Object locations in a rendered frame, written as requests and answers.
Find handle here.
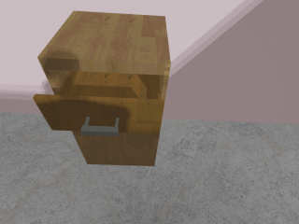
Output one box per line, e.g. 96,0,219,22
80,117,120,136

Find drawer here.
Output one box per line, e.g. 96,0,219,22
33,71,164,134

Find cabinet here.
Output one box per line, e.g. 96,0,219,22
37,10,171,166

